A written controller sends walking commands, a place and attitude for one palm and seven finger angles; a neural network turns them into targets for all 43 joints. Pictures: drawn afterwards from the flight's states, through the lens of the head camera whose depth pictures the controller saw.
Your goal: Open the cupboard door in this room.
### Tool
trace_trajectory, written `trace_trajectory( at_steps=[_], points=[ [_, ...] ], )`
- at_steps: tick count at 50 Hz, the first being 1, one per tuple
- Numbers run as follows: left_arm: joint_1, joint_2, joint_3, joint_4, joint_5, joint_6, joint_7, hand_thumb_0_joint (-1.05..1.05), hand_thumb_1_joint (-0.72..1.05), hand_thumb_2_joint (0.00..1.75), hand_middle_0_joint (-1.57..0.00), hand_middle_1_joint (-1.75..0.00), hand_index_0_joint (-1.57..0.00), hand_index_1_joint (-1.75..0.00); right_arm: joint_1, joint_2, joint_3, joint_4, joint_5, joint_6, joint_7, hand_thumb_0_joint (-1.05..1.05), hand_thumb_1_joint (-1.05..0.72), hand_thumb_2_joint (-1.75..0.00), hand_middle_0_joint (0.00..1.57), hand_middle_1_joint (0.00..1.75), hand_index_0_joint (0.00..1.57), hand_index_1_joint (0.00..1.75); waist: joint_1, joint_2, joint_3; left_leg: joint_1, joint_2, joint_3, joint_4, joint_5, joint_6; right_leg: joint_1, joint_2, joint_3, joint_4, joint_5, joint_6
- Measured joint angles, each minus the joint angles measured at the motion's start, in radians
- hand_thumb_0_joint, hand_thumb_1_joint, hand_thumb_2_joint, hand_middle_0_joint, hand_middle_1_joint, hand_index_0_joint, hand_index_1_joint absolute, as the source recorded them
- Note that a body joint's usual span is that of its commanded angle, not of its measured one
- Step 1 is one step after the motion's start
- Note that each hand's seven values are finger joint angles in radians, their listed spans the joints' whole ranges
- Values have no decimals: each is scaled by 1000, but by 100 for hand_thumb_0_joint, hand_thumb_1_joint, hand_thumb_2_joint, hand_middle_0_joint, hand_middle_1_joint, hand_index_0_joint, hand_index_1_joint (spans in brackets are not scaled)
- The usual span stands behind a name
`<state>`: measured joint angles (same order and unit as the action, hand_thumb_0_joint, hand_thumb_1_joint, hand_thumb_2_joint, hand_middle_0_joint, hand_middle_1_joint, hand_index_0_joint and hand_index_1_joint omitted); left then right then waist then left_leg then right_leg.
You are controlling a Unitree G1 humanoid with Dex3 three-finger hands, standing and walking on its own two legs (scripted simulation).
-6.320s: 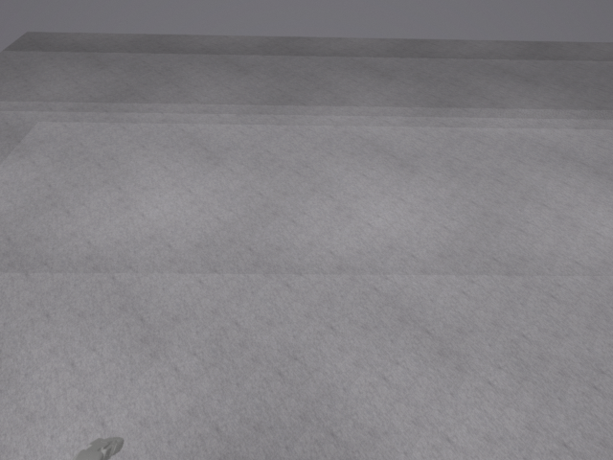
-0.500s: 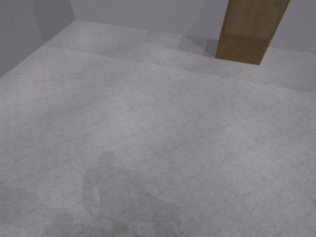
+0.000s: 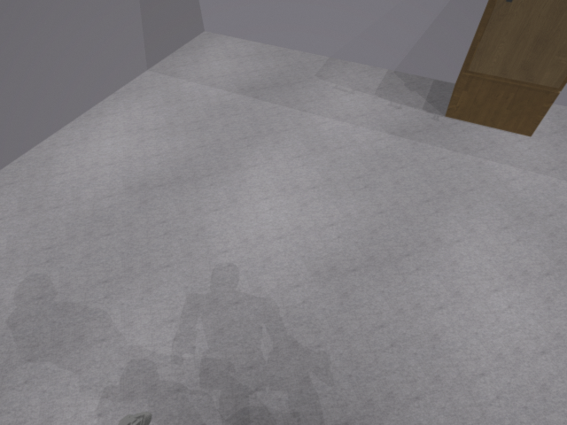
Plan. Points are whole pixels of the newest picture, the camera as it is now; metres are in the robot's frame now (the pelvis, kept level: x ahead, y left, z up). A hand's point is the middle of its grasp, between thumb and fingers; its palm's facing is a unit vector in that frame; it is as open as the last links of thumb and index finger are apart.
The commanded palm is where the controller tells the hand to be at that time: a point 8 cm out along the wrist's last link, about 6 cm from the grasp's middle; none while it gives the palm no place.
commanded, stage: stand and wait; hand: left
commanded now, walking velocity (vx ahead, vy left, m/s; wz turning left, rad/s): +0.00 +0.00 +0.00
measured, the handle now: out of the picture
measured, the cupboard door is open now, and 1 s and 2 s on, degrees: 0 0 0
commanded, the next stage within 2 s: turn or walk to find it in 0.20 s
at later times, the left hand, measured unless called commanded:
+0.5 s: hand out of the picture -0.05 +0.19 -0.18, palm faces +0.17 -0.96 -0.20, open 7.3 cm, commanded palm none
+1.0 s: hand out of the picture -0.06 +0.18 -0.17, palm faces +0.10 -0.98 -0.16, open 7.4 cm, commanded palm none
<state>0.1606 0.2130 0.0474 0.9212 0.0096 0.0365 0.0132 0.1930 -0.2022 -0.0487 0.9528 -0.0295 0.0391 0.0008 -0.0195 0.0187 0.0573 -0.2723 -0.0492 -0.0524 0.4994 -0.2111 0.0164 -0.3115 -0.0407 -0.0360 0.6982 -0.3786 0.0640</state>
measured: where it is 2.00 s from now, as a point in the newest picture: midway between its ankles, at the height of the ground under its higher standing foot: outside the picture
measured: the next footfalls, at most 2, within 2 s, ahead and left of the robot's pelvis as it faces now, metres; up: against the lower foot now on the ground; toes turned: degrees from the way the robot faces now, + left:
right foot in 0.04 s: +0.04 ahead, -0.12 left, +0.00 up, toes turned -1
left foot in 0.46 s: -0.02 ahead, +0.12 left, +0.00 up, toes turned +8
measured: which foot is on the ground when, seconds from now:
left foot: down 0.00-0.04, up 0.06-0.44, down 0.46-1.00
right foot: up 0.00-0.02, down 0.04-1.00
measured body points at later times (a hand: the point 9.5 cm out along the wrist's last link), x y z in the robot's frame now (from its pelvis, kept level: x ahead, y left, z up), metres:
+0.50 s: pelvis -0.03 +0.00 +0.00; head -0.02 +0.02 +0.45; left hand -0.05 +0.24 -0.16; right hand +0.03 -0.24 -0.15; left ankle -0.06 +0.12 -0.74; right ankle +0.00 -0.11 -0.73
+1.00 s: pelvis -0.04 +0.02 +0.01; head -0.04 +0.02 +0.46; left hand -0.06 +0.23 -0.16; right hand -0.03 -0.21 -0.15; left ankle -0.06 +0.12 -0.73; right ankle +0.00 -0.12 -0.73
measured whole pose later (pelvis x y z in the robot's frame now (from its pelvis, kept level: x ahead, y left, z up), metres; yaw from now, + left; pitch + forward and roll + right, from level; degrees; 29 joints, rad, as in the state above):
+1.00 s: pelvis -0.04 +0.02 +0.01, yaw +3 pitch -2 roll +0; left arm 0.28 0.14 0.00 1.16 0.01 0.01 0.02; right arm 0.27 -0.15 -0.01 1.15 -0.01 0.00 -0.03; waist 0.01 0.00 0.03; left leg -0.12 0.01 0.08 0.41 -0.25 0.02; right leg -0.19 -0.06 -0.07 0.42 -0.18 0.02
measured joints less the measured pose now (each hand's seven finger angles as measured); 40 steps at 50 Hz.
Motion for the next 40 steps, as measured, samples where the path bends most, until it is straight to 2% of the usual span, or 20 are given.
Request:
trace_trajectory(
  at_steps=[1,2,5,8,11,14,19,21,23,26,30,32,40],
  points=[
    [2,-4,-4,-4,0,-9,0,0,91,90,-20,-30,-20,-30,8,-2,-2,5,2,2,0,1,-91,-90,20,30,20,30,1,1,-5,-12,-5,-3,18,-6,-7,36,2,-4,-81,48,-4],
    [5,-13,-8,-4,4,-20,3,0,91,90,-20,-30,-20,-30,13,-7,-4,11,6,2,0,1,-91,-90,20,30,20,30,3,13,-8,-28,-2,-8,48,-18,-15,55,9,-10,-129,76,-24],
    [23,-41,-24,6,10,-33,3,0,91,90,-20,-30,-20,-30,26,-17,-13,34,8,21,-1,1,-91,-90,20,30,20,30,2,36,-12,-86,1,-14,224,-194,-26,64,16,-33,-130,83,-89],
    [50,-59,-33,27,9,-31,3,0,91,90,-20,-30,-20,-30,36,-23,-18,57,7,29,3,1,-91,-90,20,30,20,30,4,33,-16,-128,18,5,404,-194,-32,95,12,-40,-184,110,-104],
    [71,-67,-30,53,8,-31,7,0,91,90,-20,-30,-20,-30,50,-25,-21,77,8,25,2,1,-91,-90,20,30,20,30,4,32,-19,-121,50,15,449,-164,-45,113,14,-51,-224,133,-106],
    [85,-62,-25,73,11,-34,5,0,92,90,-20,-30,-20,-30,62,-22,-19,97,9,26,-2,1,-91,-90,19,30,20,30,9,24,-17,-83,73,25,403,-185,-56,114,14,-64,-239,143,-108],
    [94,-48,-16,100,16,-36,5,0,92,90,-20,-30,-20,-30,54,-10,-9,123,15,25,-8,1,-91,-90,19,30,20,30,31,-3,-2,-8,79,54,263,-234,-57,96,0,-87,-231,148,-99],
    [99,-40,-14,116,13,-34,8,0,91,90,-20,-30,-20,-30,45,-4,-2,127,17,14,-12,1,-91,-90,19,30,20,30,38,-13,1,41,77,70,140,-181,-54,85,-6,-95,-216,146,-89],
    [108,-34,-14,134,5,-27,10,0,91,90,-20,-30,-20,-30,41,0,6,129,17,-6,-15,1,-91,-90,19,30,20,30,38,-10,-4,93,84,72,6,-74,-38,66,-4,-107,-181,132,-75],
    [117,-16,-15,168,1,-5,11,0,91,90,-20,-30,-20,-30,23,31,19,141,12,-16,-21,1,-91,-90,19,30,20,30,55,-52,-8,106,62,94,4,-87,-12,64,-24,-84,-162,99,-51],
    [128,-12,-28,204,6,1,5,0,91,90,-20,-30,-20,-30,3,53,29,145,12,-30,-38,1,-93,-90,20,30,20,30,58,-71,-16,126,40,112,-33,-76,2,80,-39,-48,-177,108,-37],
    [128,-23,-35,221,6,-7,5,0,91,90,-20,-30,-20,-30,-7,47,29,150,15,-36,-40,1,-94,-90,20,30,20,30,57,-58,-13,132,40,112,-34,-74,4,96,-37,-46,-205,163,-36],
    [134,-61,-53,247,5,-26,5,0,91,90,-20,-30,-20,-30,9,32,33,161,19,-46,-35,1,-94,-90,20,30,20,30,45,-26,-29,151,47,115,-79,-49,5,129,-26,-47,-280,188,-34]
  ],
)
